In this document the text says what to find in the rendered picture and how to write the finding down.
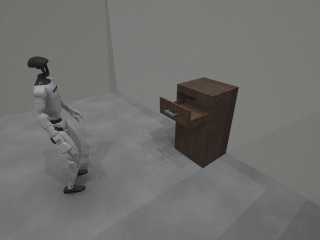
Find right robot forearm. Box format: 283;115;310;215
38;115;64;145

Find drawer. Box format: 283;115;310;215
160;97;209;129

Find robot torso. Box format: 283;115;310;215
33;77;66;131

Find right robot upper arm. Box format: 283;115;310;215
33;86;49;121

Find robot right hand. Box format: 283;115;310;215
58;141;79;161

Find left robot thigh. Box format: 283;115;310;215
64;118;81;153

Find handle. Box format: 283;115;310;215
164;109;177;117

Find left robot forearm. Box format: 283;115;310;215
59;96;73;113

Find robot left hand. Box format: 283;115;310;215
70;109;85;122

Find cabinet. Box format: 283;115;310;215
174;77;239;168

